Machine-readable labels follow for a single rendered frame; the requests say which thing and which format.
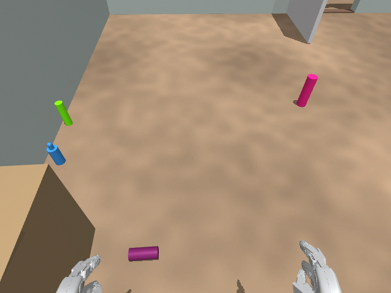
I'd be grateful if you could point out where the right robot hand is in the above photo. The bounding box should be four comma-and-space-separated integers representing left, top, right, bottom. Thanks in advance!
293, 240, 342, 293

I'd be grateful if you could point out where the left robot hand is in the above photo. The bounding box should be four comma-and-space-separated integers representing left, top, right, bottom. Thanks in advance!
56, 255, 102, 293

